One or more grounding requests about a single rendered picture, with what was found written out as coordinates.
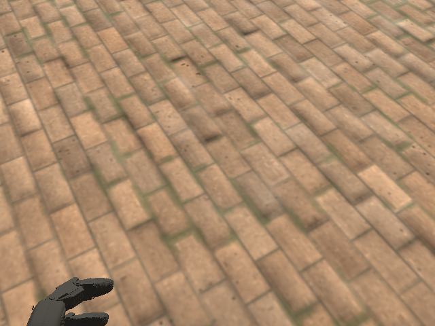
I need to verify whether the robot left hand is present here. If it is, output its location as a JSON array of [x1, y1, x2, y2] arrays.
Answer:
[[27, 277, 114, 326]]

